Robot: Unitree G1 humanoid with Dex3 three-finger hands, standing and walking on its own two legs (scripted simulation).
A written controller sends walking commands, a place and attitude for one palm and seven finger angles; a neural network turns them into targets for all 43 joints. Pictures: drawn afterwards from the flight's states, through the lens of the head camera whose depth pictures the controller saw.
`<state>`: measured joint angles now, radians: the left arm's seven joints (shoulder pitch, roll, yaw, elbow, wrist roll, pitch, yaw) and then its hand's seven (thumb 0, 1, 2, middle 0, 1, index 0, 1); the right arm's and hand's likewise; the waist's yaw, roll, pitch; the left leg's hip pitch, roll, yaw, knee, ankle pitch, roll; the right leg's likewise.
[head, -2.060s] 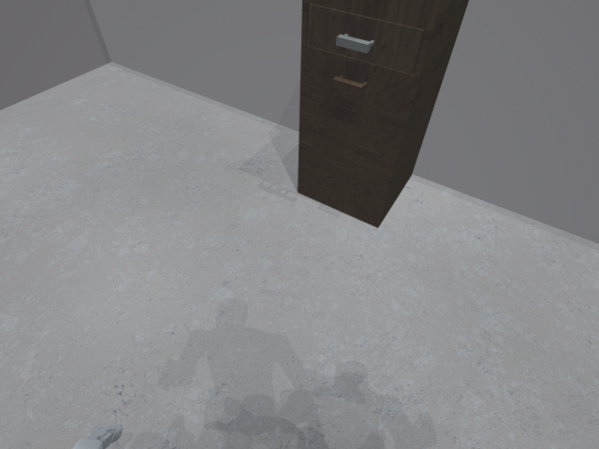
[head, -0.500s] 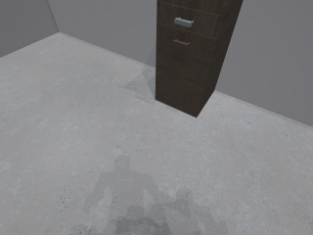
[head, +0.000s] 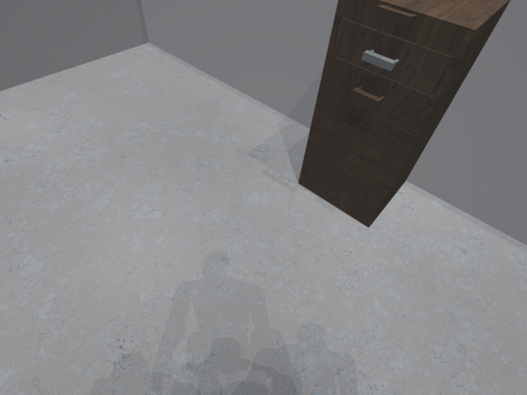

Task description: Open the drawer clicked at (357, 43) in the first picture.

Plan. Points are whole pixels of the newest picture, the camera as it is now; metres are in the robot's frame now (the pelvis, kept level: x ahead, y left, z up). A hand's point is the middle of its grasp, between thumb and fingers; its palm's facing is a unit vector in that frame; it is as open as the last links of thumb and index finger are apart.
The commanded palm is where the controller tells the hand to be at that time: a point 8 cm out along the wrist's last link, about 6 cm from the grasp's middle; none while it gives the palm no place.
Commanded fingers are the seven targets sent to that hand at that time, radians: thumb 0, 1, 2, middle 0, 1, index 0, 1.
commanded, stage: walk to a spot facing it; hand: left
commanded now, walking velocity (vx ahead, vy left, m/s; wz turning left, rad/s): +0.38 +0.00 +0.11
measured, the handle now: (381, 58) +1.12 -0.36 +0.01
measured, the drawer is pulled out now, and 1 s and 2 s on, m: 0.00 0.00 0.00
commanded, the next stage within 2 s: turn to face it in 0.58 s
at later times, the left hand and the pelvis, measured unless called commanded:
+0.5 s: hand (199, 316) +0.29 +0.13 -0.17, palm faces +0.17 -0.96 -0.22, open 7.2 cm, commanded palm none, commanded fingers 0.00 0.90 0.90 -0.20 -0.30 -0.20 -0.30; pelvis +0.24 -0.06 -0.01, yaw +8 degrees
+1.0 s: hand (184, 306) +0.32 +0.17 -0.19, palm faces +0.25 -0.95 -0.17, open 7.4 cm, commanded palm none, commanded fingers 0.00 0.90 0.90 -0.20 -0.30 -0.20 -0.30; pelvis +0.38 +0.00 -0.01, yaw +8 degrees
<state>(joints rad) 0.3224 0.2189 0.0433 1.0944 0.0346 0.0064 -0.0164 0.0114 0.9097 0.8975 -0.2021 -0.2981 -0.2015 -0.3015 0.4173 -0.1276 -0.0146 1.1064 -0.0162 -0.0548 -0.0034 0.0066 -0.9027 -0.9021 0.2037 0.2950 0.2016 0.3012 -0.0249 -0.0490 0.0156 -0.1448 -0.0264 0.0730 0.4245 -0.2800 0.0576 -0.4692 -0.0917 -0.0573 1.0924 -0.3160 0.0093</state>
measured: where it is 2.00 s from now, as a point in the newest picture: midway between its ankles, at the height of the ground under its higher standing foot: (255, 361)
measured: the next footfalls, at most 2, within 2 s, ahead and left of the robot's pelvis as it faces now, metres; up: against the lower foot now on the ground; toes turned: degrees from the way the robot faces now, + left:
right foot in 0.32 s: +0.31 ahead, -0.15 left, +0.00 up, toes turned -5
left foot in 0.80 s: +0.47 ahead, +0.12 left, +0.00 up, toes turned +23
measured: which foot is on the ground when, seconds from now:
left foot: down 0.00-0.32, up 0.34-0.78, down 0.80-1.00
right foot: up 0.00-0.30, down 0.32-0.80, up 0.82-1.00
